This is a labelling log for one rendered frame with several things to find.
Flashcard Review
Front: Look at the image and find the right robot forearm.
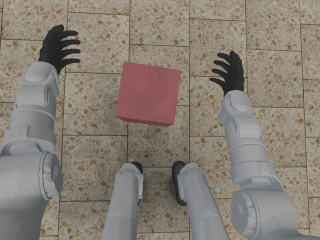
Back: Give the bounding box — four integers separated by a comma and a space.
218, 90, 298, 225

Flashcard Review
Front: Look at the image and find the right robot thigh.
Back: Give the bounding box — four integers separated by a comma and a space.
177, 168, 231, 240

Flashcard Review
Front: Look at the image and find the robot left shin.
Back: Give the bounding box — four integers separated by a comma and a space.
114, 163, 139, 185

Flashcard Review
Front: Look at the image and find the carton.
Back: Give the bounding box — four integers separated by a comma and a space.
115, 61, 181, 127

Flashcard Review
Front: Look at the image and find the robot right upper arm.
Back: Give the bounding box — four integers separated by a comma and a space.
230, 188, 320, 240

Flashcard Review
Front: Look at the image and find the robot left upper arm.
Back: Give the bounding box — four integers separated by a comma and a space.
0, 151, 64, 240

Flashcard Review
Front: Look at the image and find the left robot forearm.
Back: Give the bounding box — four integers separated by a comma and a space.
0, 61, 60, 157

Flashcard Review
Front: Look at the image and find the robot left hand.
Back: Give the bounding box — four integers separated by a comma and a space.
38, 24, 81, 75

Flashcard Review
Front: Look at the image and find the robot right hand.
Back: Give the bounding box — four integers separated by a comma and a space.
210, 51, 245, 97

